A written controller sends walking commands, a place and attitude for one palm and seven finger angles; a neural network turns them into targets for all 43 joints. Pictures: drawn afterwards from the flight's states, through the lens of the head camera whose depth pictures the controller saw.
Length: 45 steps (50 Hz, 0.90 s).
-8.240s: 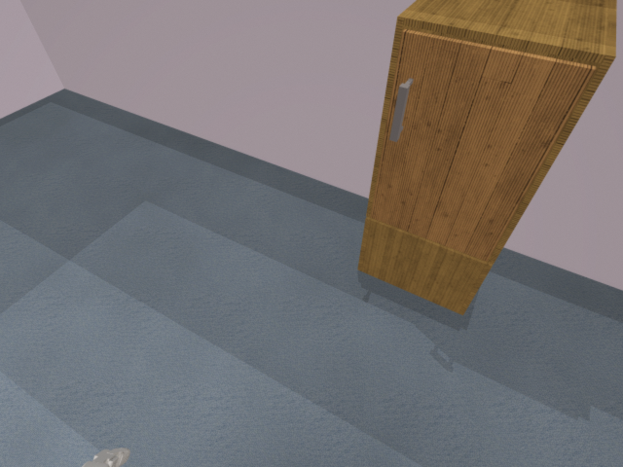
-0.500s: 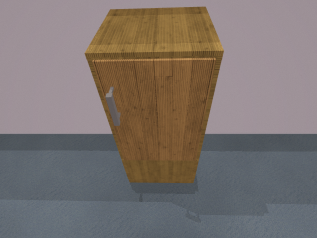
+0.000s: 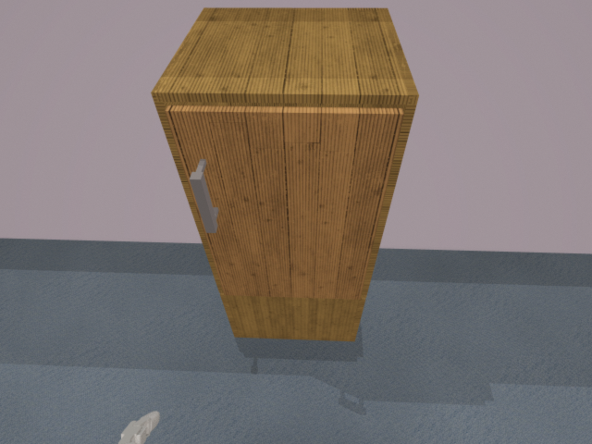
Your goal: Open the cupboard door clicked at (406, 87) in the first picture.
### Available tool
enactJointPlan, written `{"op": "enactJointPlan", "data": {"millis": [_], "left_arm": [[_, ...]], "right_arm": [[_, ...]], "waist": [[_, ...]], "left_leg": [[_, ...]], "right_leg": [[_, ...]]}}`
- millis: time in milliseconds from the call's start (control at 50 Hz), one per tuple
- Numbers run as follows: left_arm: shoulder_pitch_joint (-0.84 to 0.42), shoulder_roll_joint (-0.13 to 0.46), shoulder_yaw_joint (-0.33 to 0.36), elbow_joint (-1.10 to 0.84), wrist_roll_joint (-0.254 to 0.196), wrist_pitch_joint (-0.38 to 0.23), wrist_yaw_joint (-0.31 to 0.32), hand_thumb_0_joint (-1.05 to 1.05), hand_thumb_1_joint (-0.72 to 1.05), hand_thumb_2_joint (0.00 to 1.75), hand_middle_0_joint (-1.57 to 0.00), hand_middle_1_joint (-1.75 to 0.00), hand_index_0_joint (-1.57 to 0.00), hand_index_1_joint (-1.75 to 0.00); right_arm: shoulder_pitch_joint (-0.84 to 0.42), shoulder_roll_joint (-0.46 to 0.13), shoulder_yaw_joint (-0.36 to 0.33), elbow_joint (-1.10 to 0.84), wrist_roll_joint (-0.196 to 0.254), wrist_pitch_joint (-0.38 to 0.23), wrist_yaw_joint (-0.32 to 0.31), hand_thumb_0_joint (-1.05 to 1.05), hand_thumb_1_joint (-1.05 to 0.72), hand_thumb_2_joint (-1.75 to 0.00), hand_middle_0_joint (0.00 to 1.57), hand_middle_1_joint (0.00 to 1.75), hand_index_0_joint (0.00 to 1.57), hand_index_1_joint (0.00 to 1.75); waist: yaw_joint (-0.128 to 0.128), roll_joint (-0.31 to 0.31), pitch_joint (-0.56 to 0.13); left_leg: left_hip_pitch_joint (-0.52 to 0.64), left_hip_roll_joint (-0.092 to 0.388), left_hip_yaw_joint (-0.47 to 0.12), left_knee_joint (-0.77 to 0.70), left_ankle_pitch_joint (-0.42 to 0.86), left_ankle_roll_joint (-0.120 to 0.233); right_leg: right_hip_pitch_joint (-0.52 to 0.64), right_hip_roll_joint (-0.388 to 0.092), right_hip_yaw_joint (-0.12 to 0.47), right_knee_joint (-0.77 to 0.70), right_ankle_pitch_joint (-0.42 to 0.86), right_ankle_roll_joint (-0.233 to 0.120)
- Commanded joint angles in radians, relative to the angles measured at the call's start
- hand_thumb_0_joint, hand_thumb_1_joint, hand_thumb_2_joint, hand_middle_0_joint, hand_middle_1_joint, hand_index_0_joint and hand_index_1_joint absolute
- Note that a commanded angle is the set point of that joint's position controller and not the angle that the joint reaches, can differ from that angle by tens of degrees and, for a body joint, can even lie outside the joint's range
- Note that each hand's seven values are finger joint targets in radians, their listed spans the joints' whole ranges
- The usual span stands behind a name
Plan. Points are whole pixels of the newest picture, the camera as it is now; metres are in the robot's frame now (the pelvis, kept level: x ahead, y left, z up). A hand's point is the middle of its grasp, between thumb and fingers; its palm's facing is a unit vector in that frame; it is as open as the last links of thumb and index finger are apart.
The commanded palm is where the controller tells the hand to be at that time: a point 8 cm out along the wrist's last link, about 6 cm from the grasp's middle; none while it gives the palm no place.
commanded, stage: raise the hand with hooked fingers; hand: left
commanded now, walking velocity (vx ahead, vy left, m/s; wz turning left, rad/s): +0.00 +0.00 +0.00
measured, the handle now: (207, 197) +0.54 +0.21 -0.01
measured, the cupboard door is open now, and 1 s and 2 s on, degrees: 0 0 0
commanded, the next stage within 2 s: move the hooked fingers beside the handle in 2.00 s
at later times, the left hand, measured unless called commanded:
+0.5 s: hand (144, 429) +0.15 +0.21 -0.04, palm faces +0.06 -1.00 -0.07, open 9.7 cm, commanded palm +0.14 +0.27 -0.04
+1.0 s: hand (120, 390) +0.19 +0.26 -0.03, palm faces -0.02 -1.00 -0.05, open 12.7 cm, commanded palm +0.17 +0.32 -0.01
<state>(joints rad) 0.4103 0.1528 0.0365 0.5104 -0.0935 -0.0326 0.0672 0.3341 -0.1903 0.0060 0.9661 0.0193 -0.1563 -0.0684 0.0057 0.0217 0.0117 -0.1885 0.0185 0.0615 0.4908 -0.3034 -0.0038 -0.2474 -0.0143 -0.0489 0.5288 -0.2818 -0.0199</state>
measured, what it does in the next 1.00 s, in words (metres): lowers itself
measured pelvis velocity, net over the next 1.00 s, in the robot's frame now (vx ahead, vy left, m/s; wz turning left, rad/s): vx -0.05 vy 0.02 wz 0.03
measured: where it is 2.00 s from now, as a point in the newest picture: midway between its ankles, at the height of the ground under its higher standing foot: outside the picture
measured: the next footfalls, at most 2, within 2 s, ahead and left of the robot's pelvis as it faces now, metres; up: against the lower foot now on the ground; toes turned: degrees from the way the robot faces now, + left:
none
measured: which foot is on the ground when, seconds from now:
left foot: down 0.00-1.00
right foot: down 0.00-1.00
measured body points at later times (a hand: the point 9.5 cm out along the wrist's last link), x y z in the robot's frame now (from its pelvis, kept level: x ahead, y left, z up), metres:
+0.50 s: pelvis -0.05 -0.01 -0.10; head +0.02 +0.02 +0.35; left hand +0.14 +0.27 -0.04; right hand +0.20 -0.21 -0.15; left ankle -0.03 +0.12 -0.74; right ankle +0.00 -0.11 -0.74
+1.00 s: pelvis -0.05 +0.02 -0.07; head +0.02 +0.05 +0.37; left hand +0.19 +0.31 -0.03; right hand +0.13 -0.23 -0.14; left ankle -0.03 +0.12 -0.74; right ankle +0.00 -0.10 -0.74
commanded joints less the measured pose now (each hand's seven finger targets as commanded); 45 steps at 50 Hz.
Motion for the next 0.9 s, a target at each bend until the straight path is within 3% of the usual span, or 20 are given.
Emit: {"op": "enactJointPlan", "data": {"millis": [0,20,40,80,120,140,160,220,260,320,340,440,500,580,640,680,720,800,840,880], "left_arm": [[-0.199,0.144,0.117,-0.482,-0.077,-0.166,-0.010,0.00,0.76,0.84,-0.21,-0.39,-0.21,-0.39],[-0.129,0.120,0.135,-0.373,-0.081,-0.224,-0.043,0.00,0.74,0.83,-0.21,-0.40,-0.21,-0.40],[0.005,0.117,0.175,-0.253,-0.091,-0.274,-0.087,0.00,0.71,0.82,-0.21,-0.42,-0.21,-0.42],[0.172,0.050,0.176,-0.185,-0.131,-0.408,-0.203,0.00,0.67,0.80,-0.22,-0.45,-0.22,-0.45],[0.193,0.051,0.175,-0.223,-0.167,-0.550,-0.336,0.00,0.62,0.78,-0.22,-0.48,-0.22,-0.48],[0.197,0.097,0.216,-0.192,-0.171,-0.599,-0.406,0.00,0.60,0.77,-0.22,-0.50,-0.22,-0.50],[0.157,0.116,0.213,-0.220,-0.181,-0.632,-0.466,0.00,0.57,0.76,-0.22,-0.51,-0.22,-0.51],[0.036,0.186,0.262,-0.388,-0.218,-0.590,-0.516,0.00,0.50,0.73,-0.23,-0.55,-0.23,-0.55],[-0.105,0.232,0.298,-0.534,-0.251,-0.566,-0.503,0.00,0.46,0.71,-0.23,-0.58,-0.23,-0.58],[-0.233,0.227,0.273,-0.772,-0.247,-0.596,-0.440,0.00,0.39,0.68,-0.24,-0.63,-0.24,-0.63],[-0.306,0.250,0.255,-0.841,-0.238,-0.601,-0.427,0.00,0.36,0.67,-0.24,-0.64,-0.24,-0.64],[-0.296,0.227,0.174,-0.747,-0.195,-0.524,-0.447,0.00,0.25,0.62,-0.25,-0.72,-0.25,-0.72],[-0.199,0.254,0.221,-0.612,-0.192,-0.390,-0.472,0.00,0.18,0.59,-0.25,-0.76,-0.25,-0.76],[-0.083,0.301,0.349,-0.557,-0.253,-0.230,-0.470,0.00,0.08,0.55,-0.26,-0.82,-0.26,-0.82],[-0.120,0.311,0.394,-0.599,-0.276,-0.245,-0.412,0.00,0.01,0.52,-0.26,-0.87,-0.26,-0.87],[-0.140,0.314,0.404,-0.635,-0.265,-0.310,-0.370,0.00,-0.03,0.50,-0.27,-0.90,-0.27,-0.90],[-0.176,0.284,0.352,-0.645,-0.240,-0.376,-0.352,0.00,-0.08,0.48,-0.27,-0.93,-0.27,-0.93],[-0.249,0.279,0.287,-0.576,-0.220,-0.439,-0.405,0.00,-0.17,0.44,-0.28,-0.99,-0.28,-0.99],[-0.290,0.293,0.280,-0.542,-0.231,-0.426,-0.446,0.00,-0.22,0.42,-0.28,-1.02,-0.28,-1.02],[-0.299,0.345,0.324,-0.541,-0.241,-0.405,-0.479,0.00,-0.27,0.40,-0.28,-1.05,-0.28,-1.05]], "right_arm": [[-0.148,-0.188,-0.065,-0.287,0.011,-0.168,-0.018,0.00,-0.90,-0.90,0.20,0.30,0.20,0.30],[-0.150,-0.183,-0.071,-0.305,0.000,-0.174,-0.016,0.00,-0.90,-0.90,0.20,0.30,0.20,0.30],[-0.154,-0.181,-0.080,-0.337,0.000,-0.172,-0.005,0.00,-0.90,-0.90,0.20,0.30,0.20,0.30],[-0.182,-0.168,-0.090,-0.402,-0.013,-0.177,0.026,0.00,-0.90,-0.90,0.20,0.30,0.20,0.30],[-0.208,-0.177,-0.102,-0.465,-0.019,-0.180,0.055,0.00,-0.90,-0.90,0.20,0.30,0.20,0.30],[-0.195,-0.188,-0.111,-0.487,-0.013,-0.177,0.070,0.00,-0.90,-0.90,0.20,0.30,0.20,0.30],[-0.211,-0.195,-0.109,-0.517,-0.012,-0.177,0.077,0.00,-0.90,-0.90,0.20,0.30,0.20,0.30],[-0.234,-0.197,-0.107,-0.607,0.001,-0.161,0.065,0.00,-0.90,-0.90,0.20,0.30,0.20,0.30],[-0.212,-0.196,-0.106,-0.635,0.000,-0.154,0.051,0.00,-0.90,-0.90,0.20,0.30,0.20,0.30],[-0.159,-0.179,-0.092,-0.617,-0.006,-0.150,0.037,0.00,-0.90,-0.90,0.20,0.30,0.20,0.30],[-0.142,-0.189,-0.083,-0.604,-0.016,-0.147,0.030,0.00,-0.90,-0.90,0.20,0.30,0.20,0.30],[-0.140,-0.202,-0.057,-0.552,-0.002,-0.146,0.003,0.00,-0.90,-0.90,0.20,0.30,0.20,0.30],[-0.143,-0.198,-0.053,-0.558,0.016,-0.140,-0.005,0.00,-0.90,-0.90,0.20,0.30,0.20,0.30],[-0.183,-0.184,-0.052,-0.613,0.028,-0.111,-0.006,0.00,-0.90,-0.90,0.20,0.30,0.20,0.30],[-0.195,-0.166,-0.041,-0.619,0.018,-0.110,-0.007,0.00,-0.90,-0.90,0.20,0.30,0.20,0.30],[-0.160,-0.160,-0.043,-0.600,0.011,-0.119,-0.001,0.00,-0.90,-0.90,0.20,0.30,0.20,0.30],[-0.139,-0.169,-0.042,-0.586,0.004,-0.133,0.006,0.00,-0.90,-0.90,0.20,0.30,0.20,0.30],[-0.104,-0.206,-0.042,-0.564,0.007,-0.151,0.004,0.00,-0.90,-0.90,0.20,0.30,0.20,0.30],[-0.100,-0.222,-0.042,-0.563,0.016,-0.156,-0.003,0.00,-0.90,-0.90,0.20,0.30,0.20,0.30],[-0.089,-0.234,-0.047,-0.565,0.024,-0.158,-0.011,0.00,-0.90,-0.90,0.20,0.30,0.20,0.30]], "waist": [[-0.056,-0.040,-0.035],[-0.044,-0.151,0.018],[-0.004,-0.190,0.038],[0.054,-0.294,-0.032],[0.069,-0.267,-0.121],[0.076,-0.155,-0.153],[0.067,-0.122,-0.198],[0.067,-0.049,-0.328],[0.041,0.006,-0.371],[-0.006,0.116,-0.406],[-0.035,0.086,-0.395],[-0.076,0.105,-0.313],[-0.041,0.035,-0.338],[0.037,-0.047,-0.406],[0.050,-0.062,-0.376],[0.039,-0.021,-0.362],[0.013,0.010,-0.329],[-0.037,0.034,-0.282],[-0.044,0.029,-0.264],[-0.030,0.037,-0.310]], "left_leg": [[-0.101,-0.011,-0.064,0.014,0.159,0.025],[-0.183,-0.019,-0.060,0.061,0.114,0.028],[-0.256,-0.029,-0.059,0.104,0.078,0.021],[-0.394,-0.046,-0.041,0.218,0.054,0.007],[-0.489,-0.061,-0.026,0.320,0.052,-0.003],[-0.506,-0.068,-0.024,0.371,0.073,-0.010],[-0.542,-0.072,-0.018,0.419,0.072,-0.009],[-0.608,-0.080,0.005,0.494,0.030,0.011],[-0.616,-0.067,-0.014,0.537,0.006,0.019],[-0.547,-0.034,-0.051,0.564,0.043,0.032],[-0.551,-0.022,-0.066,0.582,0.045,0.038],[-0.584,-0.006,-0.101,0.574,-0.028,0.041],[-0.611,-0.014,-0.108,0.517,-0.075,0.035],[-0.603,-0.033,-0.093,0.449,-0.031,0.027],[-0.607,-0.028,-0.099,0.430,-0.015,0.025],[-0.580,-0.021,-0.100,0.416,-0.007,0.021],[-0.565,-0.018,-0.103,0.414,-0.028,0.021],[-0.569,-0.021,-0.107,0.418,-0.125,0.024],[-0.573,-0.023,-0.112,0.410,-0.156,0.026],[-0.539,-0.023,-0.111,0.391,-0.137,0.026]], "right_leg": [[-0.140,-0.005,-0.024,-0.031,0.061,0.004],[-0.210,0.001,-0.035,-0.012,0.002,0.011],[-0.243,0.000,-0.029,0.022,-0.051,0.008],[-0.281,0.004,-0.015,0.147,-0.039,0.006],[-0.282,-0.003,0.011,0.256,0.049,0.001],[-0.280,-0.013,0.041,0.309,0.100,-0.015],[-0.295,-0.022,0.062,0.346,0.129,-0.014],[-0.326,-0.028,0.116,0.377,0.035,-0.003],[-0.371,-0.020,0.142,0.380,-0.056,0.002],[-0.434,0.007,0.101,0.425,-0.013,-0.007],[-0.472,0.022,0.088,0.451,-0.007,-0.010],[-0.544,0.036,0.048,0.433,-0.100,-0.015],[-0.492,0.031,0.029,0.392,-0.163,0.000],[-0.349,0.017,0.023,0.346,-0.147,0.010],[-0.344,0.023,0.014,0.346,-0.157,0.004],[-0.373,0.023,0.000,0.358,-0.140,0.000],[-0.433,0.027,-0.012,0.372,-0.152,-0.003],[-0.505,0.026,-0.007,0.365,-0.221,-0.004],[-0.506,0.028,-0.002,0.355,-0.238,-0.007],[-0.461,0.026,0.001,0.341,-0.217,-0.006]]}}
